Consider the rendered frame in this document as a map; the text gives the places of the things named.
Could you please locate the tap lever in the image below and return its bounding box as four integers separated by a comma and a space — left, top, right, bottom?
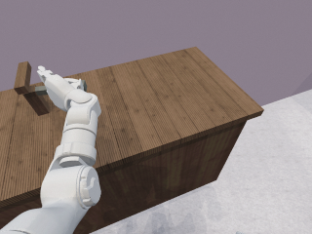
35, 80, 88, 96

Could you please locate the left robot hand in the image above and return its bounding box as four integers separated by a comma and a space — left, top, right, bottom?
37, 65, 84, 112

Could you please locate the counter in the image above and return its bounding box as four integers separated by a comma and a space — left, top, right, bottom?
0, 47, 264, 234

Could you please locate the left robot upper arm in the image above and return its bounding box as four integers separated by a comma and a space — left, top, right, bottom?
0, 165, 101, 234

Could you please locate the left robot forearm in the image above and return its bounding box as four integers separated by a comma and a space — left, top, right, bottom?
40, 89, 101, 205

